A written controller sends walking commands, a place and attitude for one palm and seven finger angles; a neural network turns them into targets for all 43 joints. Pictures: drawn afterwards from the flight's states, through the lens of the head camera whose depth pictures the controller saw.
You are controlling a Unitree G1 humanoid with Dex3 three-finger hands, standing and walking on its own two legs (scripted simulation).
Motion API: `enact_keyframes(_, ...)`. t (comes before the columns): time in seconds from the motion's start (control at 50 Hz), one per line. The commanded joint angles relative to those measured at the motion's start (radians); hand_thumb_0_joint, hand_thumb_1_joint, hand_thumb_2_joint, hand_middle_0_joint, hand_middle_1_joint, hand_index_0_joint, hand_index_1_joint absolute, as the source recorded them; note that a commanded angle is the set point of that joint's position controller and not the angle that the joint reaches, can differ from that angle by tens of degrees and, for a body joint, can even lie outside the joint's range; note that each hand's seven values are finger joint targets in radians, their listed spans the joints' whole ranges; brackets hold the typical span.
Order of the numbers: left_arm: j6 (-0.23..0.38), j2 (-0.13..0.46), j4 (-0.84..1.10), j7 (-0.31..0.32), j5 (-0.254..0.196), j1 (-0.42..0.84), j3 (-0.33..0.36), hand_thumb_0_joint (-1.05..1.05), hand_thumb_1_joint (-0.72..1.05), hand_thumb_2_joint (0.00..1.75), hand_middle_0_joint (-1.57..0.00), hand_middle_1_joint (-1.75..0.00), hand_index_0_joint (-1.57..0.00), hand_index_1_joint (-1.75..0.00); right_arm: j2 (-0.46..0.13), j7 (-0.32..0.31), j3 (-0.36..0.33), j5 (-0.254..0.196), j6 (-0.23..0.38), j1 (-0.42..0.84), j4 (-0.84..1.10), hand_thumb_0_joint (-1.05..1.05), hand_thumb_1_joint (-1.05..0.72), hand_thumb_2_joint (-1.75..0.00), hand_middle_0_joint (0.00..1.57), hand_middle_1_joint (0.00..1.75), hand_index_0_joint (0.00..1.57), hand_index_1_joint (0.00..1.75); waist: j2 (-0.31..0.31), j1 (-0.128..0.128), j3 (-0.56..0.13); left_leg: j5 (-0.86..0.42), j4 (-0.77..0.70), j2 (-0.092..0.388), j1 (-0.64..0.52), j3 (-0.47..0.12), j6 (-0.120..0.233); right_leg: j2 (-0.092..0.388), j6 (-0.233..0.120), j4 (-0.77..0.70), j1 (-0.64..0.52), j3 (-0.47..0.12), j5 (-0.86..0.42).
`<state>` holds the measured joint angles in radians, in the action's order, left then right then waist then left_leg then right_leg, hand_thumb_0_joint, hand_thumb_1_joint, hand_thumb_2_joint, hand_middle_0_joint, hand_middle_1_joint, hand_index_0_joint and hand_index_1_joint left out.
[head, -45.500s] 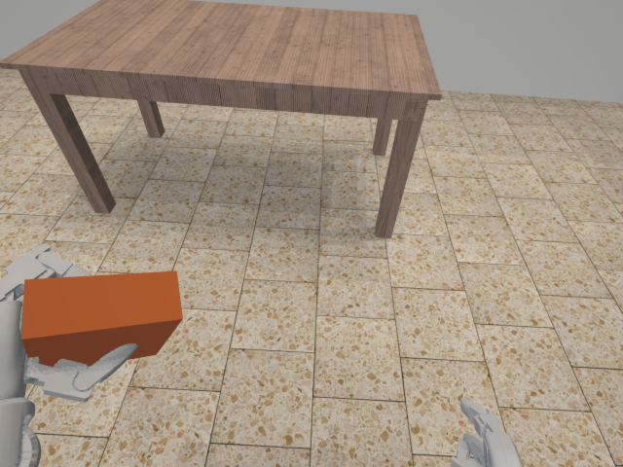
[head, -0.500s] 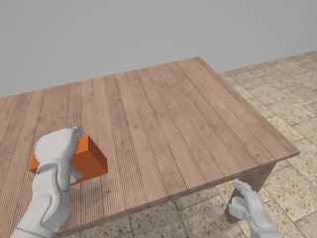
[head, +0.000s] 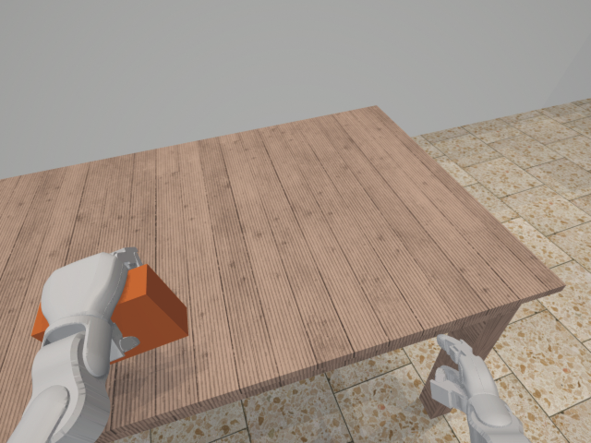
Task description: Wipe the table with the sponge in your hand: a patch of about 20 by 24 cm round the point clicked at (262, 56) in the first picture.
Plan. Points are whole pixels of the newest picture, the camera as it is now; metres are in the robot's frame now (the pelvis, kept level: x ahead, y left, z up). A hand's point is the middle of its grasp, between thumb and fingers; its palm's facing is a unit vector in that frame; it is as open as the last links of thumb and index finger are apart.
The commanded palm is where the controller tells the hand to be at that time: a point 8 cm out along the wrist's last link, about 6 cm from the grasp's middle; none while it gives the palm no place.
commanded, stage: bring the sponge back beside the body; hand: left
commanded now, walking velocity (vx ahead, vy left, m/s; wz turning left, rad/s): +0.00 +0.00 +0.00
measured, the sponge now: (126, 326) +0.22 +0.28 +0.06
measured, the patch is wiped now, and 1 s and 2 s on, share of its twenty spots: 1.00 1.00 1.00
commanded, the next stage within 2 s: step back with the hand held close in 0.88 s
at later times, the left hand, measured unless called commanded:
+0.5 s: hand (91, 330) +0.19 +0.29 +0.11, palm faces +0.10 -0.17 -0.98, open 9.3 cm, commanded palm +0.15 +0.29 +0.18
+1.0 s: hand (88, 333) +0.18 +0.29 +0.11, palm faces +0.11 -0.16 -0.98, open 9.3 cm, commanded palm +0.15 +0.28 +0.17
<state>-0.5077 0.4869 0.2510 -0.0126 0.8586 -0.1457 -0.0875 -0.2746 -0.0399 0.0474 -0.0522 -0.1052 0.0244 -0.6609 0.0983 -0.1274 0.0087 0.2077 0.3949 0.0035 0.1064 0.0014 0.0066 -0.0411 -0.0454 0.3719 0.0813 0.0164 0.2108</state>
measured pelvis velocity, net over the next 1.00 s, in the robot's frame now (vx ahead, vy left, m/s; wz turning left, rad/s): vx -0.01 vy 0.00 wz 0.00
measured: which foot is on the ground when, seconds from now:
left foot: down 0.00-1.00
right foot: down 0.00-1.00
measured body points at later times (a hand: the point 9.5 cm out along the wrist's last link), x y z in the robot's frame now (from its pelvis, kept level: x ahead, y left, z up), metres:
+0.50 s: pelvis -0.01 +0.01 +0.00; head -0.03 -0.03 +0.45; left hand +0.18 +0.29 +0.16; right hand +0.26 -0.19 -0.06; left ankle +0.01 +0.12 -0.74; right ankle +0.00 -0.09 -0.74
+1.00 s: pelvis -0.01 +0.00 +0.00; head -0.04 -0.03 +0.45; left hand +0.17 +0.29 +0.16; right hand +0.25 -0.18 -0.06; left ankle +0.01 +0.12 -0.74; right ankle +0.00 -0.09 -0.74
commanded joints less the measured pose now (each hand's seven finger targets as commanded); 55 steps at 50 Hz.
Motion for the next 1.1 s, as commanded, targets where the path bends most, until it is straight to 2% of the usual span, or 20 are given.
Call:
enact_keyframes(0.0, 0.036, 0.222, 0.269, 0.043, 0.050, 0.244, 0.153, 0.00, 0.10, 1.30, -1.20, -1.60, -1.20, -1.60, -0.085, -0.008, -0.026, 0.003, 0.073, 0.257, 0.206, 0.00, -0.90, -0.90, 0.20, 0.30, 0.20, 0.30, -0.009, -0.009, -0.221, -0.212, -0.027, -0.028, -0.063, -0.071, 0.052, 0.015, -0.040, -0.053, -0.046, -0.113, -0.150)
enact_keyframes(0.04, 0.039, 0.199, 0.240, 0.042, 0.040, 0.170, 0.143, 0.00, 0.10, 1.30, -1.20, -1.60, -1.20, -1.60, -0.087, -0.007, -0.028, 0.002, 0.069, 0.250, 0.199, 0.00, -0.90, -0.90, 0.20, 0.30, 0.20, 0.30, -0.024, -0.007, -0.177, -0.212, -0.033, -0.024, -0.059, -0.073, 0.049, 0.015, -0.037, -0.064, -0.025, -0.107, -0.150)
enact_keyframes(0.08, 0.048, 0.245, 0.294, 0.046, 0.039, 0.188, 0.183, 0.00, 0.10, 1.30, -1.20, -1.60, -1.20, -1.60, -0.091, -0.007, -0.030, 0.004, 0.071, 0.268, 0.205, 0.00, -0.90, -0.90, 0.20, 0.30, 0.20, 0.30, -0.007, -0.009, -0.174, -0.192, -0.037, -0.022, -0.056, -0.081, 0.047, 0.009, -0.044, -0.068, -0.026, -0.139, -0.124)
enact_keyframes(0.14, 0.040, 0.201, 0.254, 0.047, 0.031, 0.124, 0.160, 0.00, 0.10, 1.30, -1.20, -1.60, -1.20, -1.60, -0.087, -0.003, -0.031, 0.004, 0.066, 0.247, 0.201, 0.00, -0.90, -0.90, 0.20, 0.30, 0.20, 0.30, -0.042, -0.010, -0.150, -0.192, -0.037, -0.019, -0.046, -0.076, 0.047, 0.012, -0.037, -0.069, -0.011, -0.110, -0.119)
enact_keyframes(0.18, 0.045, 0.266, 0.322, 0.054, 0.035, 0.146, 0.215, 0.00, 0.10, 1.30, -1.20, -1.60, -1.20, -1.60, -0.094, -0.004, -0.030, 0.007, 0.067, 0.267, 0.208, 0.00, -0.90, -0.90, 0.20, 0.30, 0.20, 0.30, -0.006, -0.019, -0.181, -0.189, -0.042, -0.020, -0.051, -0.087, 0.045, 0.007, -0.045, -0.063, -0.033, -0.142, -0.118)
enact_keyframes(0.24, 0.036, 0.209, 0.275, 0.051, 0.024, 0.097, 0.174, 0.00, 0.10, 1.30, -1.20, -1.60, -1.20, -1.60, -0.090, -0.002, -0.028, 0.003, 0.064, 0.250, 0.206, 0.00, -0.90, -0.90, 0.20, 0.30, 0.20, 0.30, -0.041, -0.012, -0.140, -0.180, -0.039, -0.018, -0.041, -0.080, 0.046, 0.011, -0.036, -0.071, -0.004, -0.112, -0.101)
enact_keyframes(0.3, 0.042, 0.231, 0.340, 0.052, 0.027, 0.107, 0.192, 0.00, 0.10, 1.30, -1.20, -1.60, -1.20, -1.60, -0.087, -0.002, -0.027, 0.005, 0.072, 0.253, 0.218, 0.00, -0.90, -0.90, 0.20, 0.30, 0.20, 0.30, -0.006, -0.019, -0.188, -0.188, -0.033, -0.021, -0.048, -0.078, 0.050, 0.012, -0.040, -0.056, -0.031, -0.113, -0.112)
enact_keyframes(0.38, 0.050, 0.251, 0.361, 0.050, 0.011, 0.055, 0.214, 0.00, 0.10, 1.30, -1.20, -1.60, -1.20, -1.60, -0.091, -0.004, -0.030, 0.004, 0.072, 0.263, 0.219, 0.00, -0.90, -0.90, 0.20, 0.30, 0.20, 0.30, -0.018, -0.010, -0.145, -0.155, -0.036, -0.015, -0.041, -0.087, 0.048, 0.007, -0.040, -0.073, -0.008, -0.147, -0.074)
enact_keyframes(0.44, 0.049, 0.223, 0.322, 0.047, 0.010, 0.022, 0.197, 0.00, 0.10, 1.30, -1.20, -1.60, -1.20, -1.60, -0.090, -0.006, -0.027, 0.006, 0.071, 0.241, 0.213, 0.00, -0.90, -0.90, 0.20, 0.30, 0.20, 0.30, -0.014, -0.015, -0.123, -0.155, -0.035, -0.017, -0.036, -0.082, 0.048, 0.013, -0.035, -0.075, 0.006, -0.113, -0.069)
enact_keyframes(0.48, 0.063, 0.264, 0.383, 0.052, 0.008, 0.021, 0.233, 0.00, 0.10, 1.30, -1.20, -1.60, -1.20, -1.60, -0.090, -0.008, -0.031, 0.007, 0.076, 0.256, 0.220, 0.00, -0.90, -0.90, 0.20, 0.30, 0.20, 0.30, -0.012, -0.012, -0.133, -0.135, -0.033, -0.014, -0.037, -0.088, 0.048, 0.006, -0.041, -0.076, 0.000, -0.151, -0.044)
enact_keyframes(0.8, 0.068, 0.242, 0.372, 0.052, 0.015, 0.050, 0.213, 0.00, 0.10, 1.30, -1.20, -1.60, -1.20, -1.60, -0.085, -0.009, -0.023, 0.009, 0.087, 0.244, 0.220, 0.00, -0.90, -0.90, 0.20, 0.30, 0.20, 0.30, 0.020, -0.019, -0.157, -0.147, -0.040, -0.019, -0.031, -0.086, 0.048, 0.011, -0.039, -0.067, -0.024, -0.114, -0.067)
enact_keyframes(0.84, 0.063, 0.228, 0.318, 0.051, 0.009, 0.012, 0.208, 0.00, 0.10, 1.30, -1.20, -1.60, -1.20, -1.60, -0.089, -0.008, -0.025, 0.009, 0.082, 0.236, 0.209, 0.00, -0.90, -0.90, 0.20, 0.30, 0.20, 0.30, -0.019, -0.016, -0.111, -0.146, -0.043, -0.016, -0.025, -0.089, 0.046, 0.010, -0.036, -0.076, 0.001, -0.108, -0.064)
enact_keyframes(0.9, 0.067, 0.246, 0.364, 0.055, 0.014, 0.038, 0.221, 0.00, 0.10, 1.30, -1.20, -1.60, -1.20, -1.60, -0.085, -0.009, -0.023, 0.010, 0.087, 0.240, 0.225, 0.00, -0.90, -0.90, 0.20, 0.30, 0.20, 0.30, -0.005, -0.020, -0.151, -0.143, -0.033, -0.021, -0.026, -0.083, 0.049, 0.013, -0.038, -0.069, -0.020, -0.120, -0.061)
enact_keyframes(0.96, 0.068, 0.237, 0.356, 0.056, 0.008, 0.017, 0.213, 0.00, 0.10, 1.30, -1.20, -1.60, -1.20, -1.60, -0.089, -0.005, -0.030, 0.007, 0.076, 0.231, 0.210, 0.00, -0.90, -0.90, 0.20, 0.30, 0.20, 0.30, -0.013, -0.008, -0.139, -0.161, -0.031, -0.016, -0.033, -0.084, 0.044, 0.015, -0.034, -0.074, -0.006, -0.123, -0.083)
enact_keyframes(0.98, 0.057, 0.221, 0.266, 0.058, 0.014, 0.021, 0.202, 0.00, 0.10, 1.30, -1.20, -1.60, -1.20, -1.60, -0.095, -0.012, -0.027, 0.008, 0.078, 0.243, 0.200, 0.00, -0.90, -0.90, 0.20, 0.30, 0.20, 0.30, -0.027, 0.006, -0.081, -0.119, -0.038, -0.015, -0.014, -0.079, 0.041, 0.004, -0.039, -0.088, 0.030, -0.141, -0.038)
enact_keyframes(1.0, 0.296, 0.057, 0.476, 0.074, -0.869, 0.180, 0.408, 0.00, 0.10, 1.30, -1.20, -1.60, -1.20, -1.60, -0.047, -0.016, -0.030, 0.008, 0.077, 0.074, 0.400, 0.00, -0.90, -0.90, 0.20, 0.30, 0.20, 0.30, -0.172, 0.099, 0.062, 0.048, 0.052, 0.003, 0.027, -0.077, 0.060, 0.036, -0.008, -0.123, 0.223, -0.172, -0.115)
enact_keyframes(1.02, 0.378, 0.151, 0.265, 0.089, -0.872, -0.017, 0.452, 0.00, 0.10, 1.30, -1.20, -1.60, -1.20, -1.60, -0.052, -0.019, -0.005, 0.024, 0.088, 0.016, 0.319, 0.00, -0.90, -0.90, 0.20, 0.30, 0.20, 0.30, -0.266, 0.079, -0.022, 0.062, 0.086, 0.003, 0.013, -0.081, 0.057, 0.077, -0.009, -0.106, 0.219, -0.150, -0.082)
enact_keyframes(1.04, 0.438, 0.100, 0.321, 0.096, -0.916, -0.062, 0.450, 0.00, 0.10, 1.30, -1.20, -1.60, -1.20, -1.60, -0.047, -0.027, -0.020, 0.016, 0.087, -0.046, 0.313, 0.00, -0.90, -0.90, 0.20, 0.30, 0.20, 0.30, -0.317, 0.085, -0.069, 0.043, 0.140, 0.009, 0.012, -0.086, 0.050, 0.138, -0.001, -0.104, 0.220, -0.156, -0.106)
enact_keyframes(1.06, 0.483, 0.113, 0.414, 0.105, -0.932, -0.066, 0.459, 0.00, 0.10, 1.30, -1.20, -1.60, -1.20, -1.60, -0.051, -0.033, -0.027, 0.016, 0.092, -0.062, 0.306, 0.00, -0.90, -0.90, 0.20, 0.30, 0.20, 0.30, -0.281, 0.096, -0.142, 0.009, 0.184, 0.022, -0.003, -0.078, 0.047, 0.190, -0.004, -0.084, 0.213, -0.170, -0.172)
enact_keyframes(1.08, 0.524, 0.167, 0.507, 0.121, -0.942, -0.073, 0.515, 0.00, 0.10, 1.30, -1.20, -1.60, -1.20, -1.60, -0.064, -0.041, -0.033, 0.024, 0.102, -0.072, 0.300, 0.00, -0.90, -0.90, 0.20, 0.30, 0.20, 0.30, -0.178, 0.099, -0.179, -0.029, 0.190, 0.033, -0.012, -0.085, 0.044, 0.213, -0.015, -0.048, 0.204, -0.185, -0.235)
